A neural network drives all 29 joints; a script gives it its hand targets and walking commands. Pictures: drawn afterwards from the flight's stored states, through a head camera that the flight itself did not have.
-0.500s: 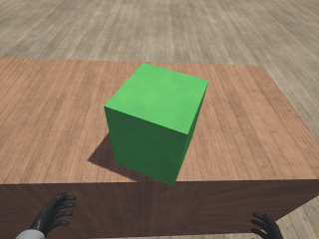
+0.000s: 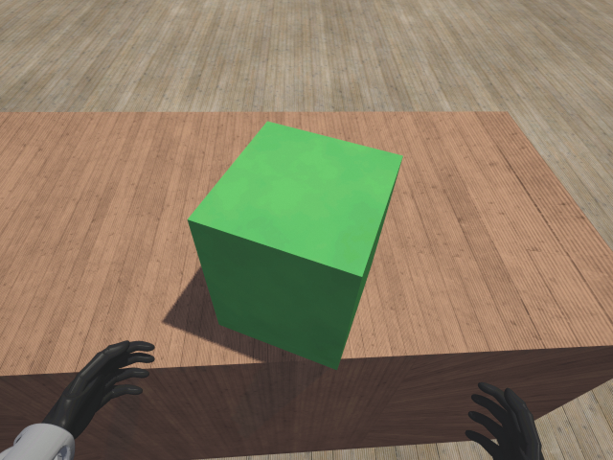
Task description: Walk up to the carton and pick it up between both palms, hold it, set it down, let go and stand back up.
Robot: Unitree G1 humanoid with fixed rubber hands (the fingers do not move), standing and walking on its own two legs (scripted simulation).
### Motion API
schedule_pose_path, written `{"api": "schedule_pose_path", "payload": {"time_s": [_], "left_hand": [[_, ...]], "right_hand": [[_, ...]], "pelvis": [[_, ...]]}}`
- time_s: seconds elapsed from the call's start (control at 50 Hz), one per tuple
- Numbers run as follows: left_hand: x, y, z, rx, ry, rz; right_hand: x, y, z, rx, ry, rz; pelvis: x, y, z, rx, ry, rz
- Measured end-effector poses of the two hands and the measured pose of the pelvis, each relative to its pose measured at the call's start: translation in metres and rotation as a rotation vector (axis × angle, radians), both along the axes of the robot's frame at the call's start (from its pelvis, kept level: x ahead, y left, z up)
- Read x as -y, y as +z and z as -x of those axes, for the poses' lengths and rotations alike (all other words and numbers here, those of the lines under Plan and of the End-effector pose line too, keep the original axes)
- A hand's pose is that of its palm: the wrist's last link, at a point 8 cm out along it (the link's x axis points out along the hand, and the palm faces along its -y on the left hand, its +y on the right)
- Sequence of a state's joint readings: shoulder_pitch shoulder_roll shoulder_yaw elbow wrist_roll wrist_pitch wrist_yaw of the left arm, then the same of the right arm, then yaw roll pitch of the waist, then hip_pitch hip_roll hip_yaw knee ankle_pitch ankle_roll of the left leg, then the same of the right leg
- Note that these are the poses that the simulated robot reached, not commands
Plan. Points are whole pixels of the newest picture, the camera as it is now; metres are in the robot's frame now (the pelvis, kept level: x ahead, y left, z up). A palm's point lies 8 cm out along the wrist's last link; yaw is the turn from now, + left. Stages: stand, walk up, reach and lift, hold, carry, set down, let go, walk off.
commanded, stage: reach and lift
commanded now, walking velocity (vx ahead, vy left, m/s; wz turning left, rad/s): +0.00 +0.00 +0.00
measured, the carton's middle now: (302, 247) +0.42 +0.04 +0.03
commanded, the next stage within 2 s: none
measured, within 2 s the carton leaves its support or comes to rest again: neither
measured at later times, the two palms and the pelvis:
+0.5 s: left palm (77, 385) +0.21 +0.28 +0.04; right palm (488, 432) +0.17 -0.15 +0.05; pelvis +0.02 +0.00 +0.00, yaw +0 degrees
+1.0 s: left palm (92, 313) +0.28 +0.28 +0.08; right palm (459, 358) +0.24 -0.13 +0.07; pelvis +0.02 +0.00 +0.00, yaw +0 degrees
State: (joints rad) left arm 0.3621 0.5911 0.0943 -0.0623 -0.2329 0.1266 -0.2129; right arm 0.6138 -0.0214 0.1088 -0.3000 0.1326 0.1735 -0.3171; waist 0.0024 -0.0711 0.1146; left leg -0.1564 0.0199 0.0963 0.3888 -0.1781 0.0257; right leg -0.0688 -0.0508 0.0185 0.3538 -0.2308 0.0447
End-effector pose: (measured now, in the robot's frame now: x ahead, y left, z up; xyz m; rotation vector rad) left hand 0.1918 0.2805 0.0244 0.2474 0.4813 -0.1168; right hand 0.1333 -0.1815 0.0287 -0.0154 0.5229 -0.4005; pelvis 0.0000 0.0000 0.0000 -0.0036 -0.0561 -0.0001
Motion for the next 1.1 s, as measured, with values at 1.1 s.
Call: {"api": "schedule_pose_path", "payload": {"time_s": [1.1], "left_hand": [[0.004,0.068,-0.105,0.161,-0.036,0.005]], "right_hand": [[-0.055,0.052,-0.121,0.261,0.109,-0.092]], "pelvis": [[-0.003,0.000,-0.015,-0.028,-0.006,0.007]]}}
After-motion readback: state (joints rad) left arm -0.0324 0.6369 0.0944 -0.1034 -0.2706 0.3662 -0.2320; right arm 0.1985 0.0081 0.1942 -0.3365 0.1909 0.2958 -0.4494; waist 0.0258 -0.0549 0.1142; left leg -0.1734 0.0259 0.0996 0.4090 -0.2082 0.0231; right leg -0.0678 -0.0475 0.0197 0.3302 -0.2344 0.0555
